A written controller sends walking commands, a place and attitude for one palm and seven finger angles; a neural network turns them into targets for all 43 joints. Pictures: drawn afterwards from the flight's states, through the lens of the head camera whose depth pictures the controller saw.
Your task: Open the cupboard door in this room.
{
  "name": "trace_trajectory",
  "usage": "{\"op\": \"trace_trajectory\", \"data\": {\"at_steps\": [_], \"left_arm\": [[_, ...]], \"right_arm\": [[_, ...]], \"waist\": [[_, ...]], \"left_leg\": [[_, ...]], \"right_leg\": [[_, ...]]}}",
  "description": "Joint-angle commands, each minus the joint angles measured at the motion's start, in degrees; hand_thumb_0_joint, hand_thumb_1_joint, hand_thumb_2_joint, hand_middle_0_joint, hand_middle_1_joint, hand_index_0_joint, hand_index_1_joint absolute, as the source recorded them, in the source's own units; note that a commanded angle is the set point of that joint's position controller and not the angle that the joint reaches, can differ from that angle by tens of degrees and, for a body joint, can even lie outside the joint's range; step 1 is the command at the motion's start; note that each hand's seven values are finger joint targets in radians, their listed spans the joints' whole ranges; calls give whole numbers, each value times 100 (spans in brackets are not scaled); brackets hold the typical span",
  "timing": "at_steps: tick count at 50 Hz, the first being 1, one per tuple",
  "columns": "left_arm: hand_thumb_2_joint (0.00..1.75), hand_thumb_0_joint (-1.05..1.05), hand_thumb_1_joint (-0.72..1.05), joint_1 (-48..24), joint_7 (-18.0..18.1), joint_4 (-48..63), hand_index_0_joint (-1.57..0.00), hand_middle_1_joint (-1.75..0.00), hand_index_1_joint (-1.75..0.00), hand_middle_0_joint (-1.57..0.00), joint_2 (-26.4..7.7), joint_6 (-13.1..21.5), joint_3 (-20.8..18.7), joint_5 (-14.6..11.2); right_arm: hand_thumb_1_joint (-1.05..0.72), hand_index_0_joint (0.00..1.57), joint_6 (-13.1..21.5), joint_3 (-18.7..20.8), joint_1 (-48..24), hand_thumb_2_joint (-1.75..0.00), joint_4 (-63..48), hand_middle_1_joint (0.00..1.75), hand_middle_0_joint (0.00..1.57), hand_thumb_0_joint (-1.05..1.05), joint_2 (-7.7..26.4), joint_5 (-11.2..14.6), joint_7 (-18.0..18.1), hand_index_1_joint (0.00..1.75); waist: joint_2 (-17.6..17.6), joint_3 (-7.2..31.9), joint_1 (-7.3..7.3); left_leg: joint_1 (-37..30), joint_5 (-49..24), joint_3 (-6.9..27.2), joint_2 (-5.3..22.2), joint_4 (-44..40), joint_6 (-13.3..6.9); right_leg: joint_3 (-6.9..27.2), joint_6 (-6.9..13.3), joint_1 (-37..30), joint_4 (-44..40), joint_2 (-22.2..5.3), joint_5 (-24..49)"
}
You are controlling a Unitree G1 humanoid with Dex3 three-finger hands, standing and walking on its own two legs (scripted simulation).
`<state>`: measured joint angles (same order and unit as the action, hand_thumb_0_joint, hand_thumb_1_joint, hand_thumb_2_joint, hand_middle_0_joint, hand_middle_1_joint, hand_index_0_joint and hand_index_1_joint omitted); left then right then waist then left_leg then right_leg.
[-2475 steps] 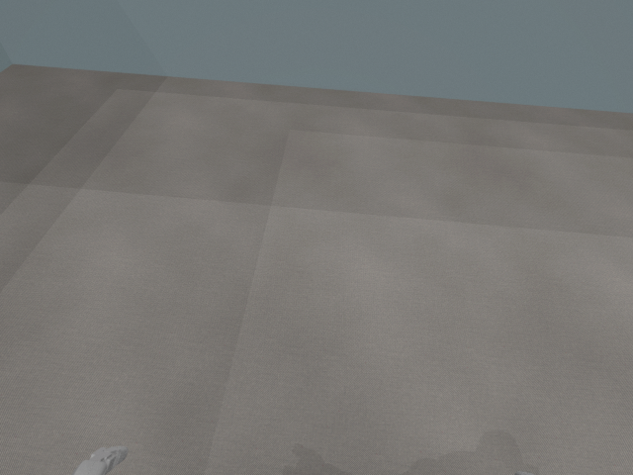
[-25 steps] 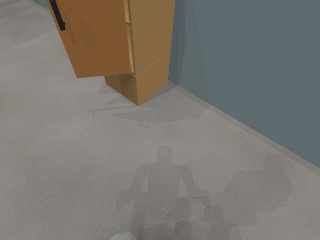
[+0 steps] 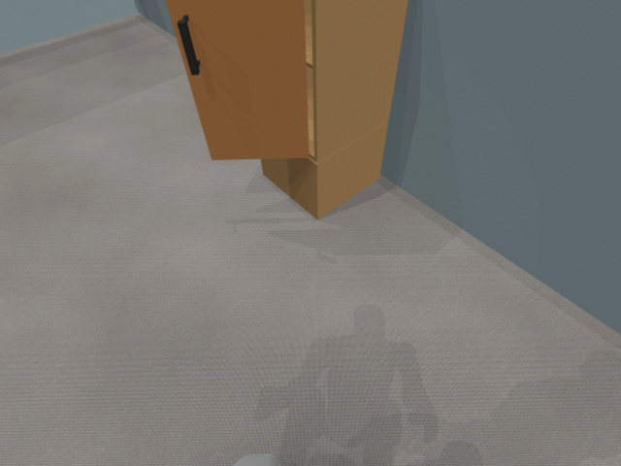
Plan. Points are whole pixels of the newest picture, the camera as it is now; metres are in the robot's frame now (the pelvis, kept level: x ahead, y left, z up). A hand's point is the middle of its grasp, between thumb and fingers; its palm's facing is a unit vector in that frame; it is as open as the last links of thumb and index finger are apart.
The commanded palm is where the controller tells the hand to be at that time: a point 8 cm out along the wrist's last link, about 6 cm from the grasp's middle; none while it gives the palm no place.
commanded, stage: take the last steps up to it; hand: left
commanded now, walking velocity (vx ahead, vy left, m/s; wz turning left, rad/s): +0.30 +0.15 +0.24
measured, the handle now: (190, 45) +1.10 +0.39 +0.01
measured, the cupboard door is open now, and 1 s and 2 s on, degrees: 50 50 50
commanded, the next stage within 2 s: come to a stop and stand still in 1.52 s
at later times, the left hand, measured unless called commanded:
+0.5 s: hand out of the picture +0.09 +0.29 -0.17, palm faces +0.13 -0.97 -0.18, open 7.4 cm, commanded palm none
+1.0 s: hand (177, 329) +0.35 +0.27 -0.16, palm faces +0.11 -0.98 -0.19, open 7.1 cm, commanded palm none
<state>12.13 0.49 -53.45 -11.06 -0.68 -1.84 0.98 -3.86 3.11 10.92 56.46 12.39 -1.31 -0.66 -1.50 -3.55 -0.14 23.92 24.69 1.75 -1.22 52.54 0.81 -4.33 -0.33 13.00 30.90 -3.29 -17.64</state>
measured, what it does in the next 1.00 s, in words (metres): walks ahead: left foot, then right foot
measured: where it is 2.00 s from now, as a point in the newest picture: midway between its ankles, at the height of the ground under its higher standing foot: (287, 350)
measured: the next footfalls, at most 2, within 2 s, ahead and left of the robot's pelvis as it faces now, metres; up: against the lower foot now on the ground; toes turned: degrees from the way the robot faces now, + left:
left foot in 0.30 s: +0.10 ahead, +0.18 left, +0.00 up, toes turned +11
right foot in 0.80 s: +0.35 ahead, +0.00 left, +0.00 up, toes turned -3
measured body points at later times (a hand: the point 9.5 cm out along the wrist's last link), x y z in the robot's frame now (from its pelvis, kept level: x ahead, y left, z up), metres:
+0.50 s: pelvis +0.10 +0.09 +0.01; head +0.13 +0.12 +0.46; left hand +0.08 +0.34 -0.16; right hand +0.17 -0.14 -0.13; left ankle +0.06 +0.17 -0.73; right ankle +0.10 -0.04 -0.65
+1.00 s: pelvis +0.29 +0.08 +0.01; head +0.31 +0.09 +0.45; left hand +0.35 +0.32 -0.15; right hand +0.28 -0.14 -0.15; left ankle +0.28 +0.22 -0.68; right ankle +0.31 +0.00 -0.73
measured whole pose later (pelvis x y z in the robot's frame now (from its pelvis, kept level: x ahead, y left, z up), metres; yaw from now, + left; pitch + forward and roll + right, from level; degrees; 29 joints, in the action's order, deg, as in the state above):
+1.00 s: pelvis +0.29 +0.08 +0.01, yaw +4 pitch -1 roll -1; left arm 10.9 0.9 -57.4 -10.3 3.4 -3.8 0.1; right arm 0.5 2.4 17.9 62.5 8.0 -1.7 -0.1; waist 0.6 -3.7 -2.2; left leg 26.6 17.8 -2.7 6.1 56.0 0.9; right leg -8.1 3.7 12.1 24.3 0.8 -11.9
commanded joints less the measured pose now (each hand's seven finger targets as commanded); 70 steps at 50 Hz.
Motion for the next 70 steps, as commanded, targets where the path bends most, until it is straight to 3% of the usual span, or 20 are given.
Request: {"op": "trace_trajectory", "data": {"at_steps": [1,10,13,14,15,16,18,24,34,37,38,40,42,46,54,58,60,61,65,70], "left_arm": [[90,0,90,344,43,209,-20,-30,-30,-20,-957,264,-300,2],[90,0,90,1059,-7,-365,-20,-30,-30,-20,-1113,367,-395,106],[90,0,90,721,-45,-378,-20,-30,-30,-20,-1112,315,-400,60],[90,0,90,628,-83,-336,-20,-30,-30,-20,-958,290,-357,40],[90,0,90,624,-128,-220,-20,-30,-30,-20,-551,259,-284,-2],[90,0,90,169,-98,56,-20,-30,-30,-20,-404,252,-202,18],[90,0,90,-190,-91,35,-20,-30,-30,-20,-366,283,-195,55],[90,0,90,168,-176,-298,-20,-30,-30,-20,-268,198,-160,13],[90,0,90,-1086,-205,161,-20,-30,-30,-20,-195,169,-85,8],[90,0,90,-223,-185,-45,-20,-30,-30,-20,-373,221,-178,15],[90,0,90,569,-160,-295,-20,-30,-30,-20,-562,275,-259,31],[90,0,90,1684,-61,-574,-20,-30,-30,-20,-1345,334,-459,-29],[90,0,90,759,25,-322,-20,-30,-30,-20,-991,298,-356,-85],[90,0,90,107,21,-201,-20,-30,-30,-20,-425,436,-208,-33],[90,0,90,726,-77,-636,-20,-30,-30,-20,-658,514,-299,17],[90,0,90,669,-78,-702,-20,-30,-30,-20,-618,449,-275,-3],[90,0,90,595,-139,-454,-20,-30,-30,-20,-202,453,-179,-43],[90,0,90,210,-123,-256,-20,-30,-30,-20,-331,472,-159,-15],[90,0,90,291,-175,-462,-20,-30,-30,-20,-235,348,-177,59],[90,0,90,262,-172,-421,-20,-30,-30,-20,-36,249,-125,36]], "right_arm": [[-90,20,198,180,-285,-90,-435,30,20,0,514,-14,-98,30],[-90,20,379,56,-841,-90,-585,30,20,0,165,44,-209,30],[-90,20,488,40,78,-90,-296,30,20,0,243,22,-155,30],[-90,20,535,109,655,-90,-104,30,20,0,567,24,-87,30],[-90,20,574,279,1356,-90,49,30,20,0,1157,-36,-15,30],[-90,20,548,321,2041,-90,160,30,20,0,1435,-62,86,30],[-90,20,583,180,1541,-90,124,30,20,0,1053,-54,158,30],[-90,20,860,-44,1166,-90,209,30,20,0,468,7,224,30],[-90,20,801,-92,1758,-90,709,30,20,0,392,-66,250,30],[-90,20,770,-87,1643,-90,771,30,20,0,473,-40,257,30],[-90,20,778,-80,1501,-90,745,30,20,0,471,14,241,30],[-90,20,765,-58,1540,-90,457,30,20,0,201,144,202,30],[-90,20,696,-1,727,-90,334,30,20,0,193,98,152,30],[-90,20,481,-27,1226,-90,505,30,20,0,-203,-33,62,30],[-90,20,615,6,185,-90,45,30,20,0,-243,-24,-68,30],[-90,20,748,42,541,-90,170,30,20,0,84,-36,-17,30],[-90,20,796,265,1766,-90,434,30,20,0,1039,-110,95,30],[-90,20,725,234,2042,-90,436,30,20,0,1084,-104,160,30],[-90,20,810,-2,875,-90,178,30,20,0,445,-40,208,30],[-90,20,856,4,935,-90,300,30,20,0,356,-30,223,30]], "waist": [[1188,-15,156],[1271,7,473],[1012,215,13],[281,411,-260],[-1491,781,-566],[-1906,729,-815],[-893,173,-546],[-343,124,-6],[-352,-343,-226],[-106,-43,255],[147,316,618],[1590,1137,780],[530,-16,518],[744,66,-115],[746,60,196],[413,124,-128],[-1731,695,-610],[-1313,625,-723],[-493,-120,-114],[-372,201,-23]], "left_leg": [[1125,-523,8,329,1176,125],[355,-252,-618,351,-1317,142],[-1472,-997,-1041,13,-2589,53],[-2465,-779,-812,166,-2840,-26],[-3339,-99,1053,1483,-3248,-453],[-3247,73,2211,2260,-4021,-989],[-2424,-281,1861,2212,-4074,-1238],[-2254,-3473,182,1628,-4041,-1024],[-2389,-4183,-231,1616,-3824,-919],[-1964,-4831,-417,1460,-2682,-759],[-1323,-4536,-572,1173,-1688,-578],[731,878,-818,13,1789,-142],[1183,160,-62,624,2070,-204],[169,-672,-267,863,890,-4],[108,-1006,-689,567,-1480,104],[-1604,-1298,-859,345,-2717,22],[-3205,-760,1626,2196,-3515,-841],[-3118,-989,2228,2664,-3866,-1341],[-1494,-1426,865,2030,-4174,-1016],[-1667,-3032,-151,1651,-4000,-992]], "right_leg": [[1316,569,-597,-1991,-1507,-124],[775,674,-944,-1779,-1832,356],[196,354,82,-1144,-1409,-25],[-92,164,736,-337,-1104,-232],[-637,-140,1874,1364,-376,-1085],[-424,-161,2574,2772,-20,-1873],[194,65,2879,3722,-422,-1160],[240,-51,2400,3212,-410,236],[-170,175,1684,979,-62,565],[-314,351,64,345,257,635],[-75,481,-1214,91,171,895],[3340,1687,-2674,-1244,-2370,1272],[2848,1495,-1041,-1923,-2035,-259],[1087,986,400,-2253,-1304,79],[1008,1026,-355,-2030,-1235,320],[605,658,349,-994,-895,461],[-383,171,2047,1831,149,-947],[-3,188,2480,3061,170,-1469],[395,119,2240,3437,-406,-325],[59,5,1592,2007,-304,142]]}}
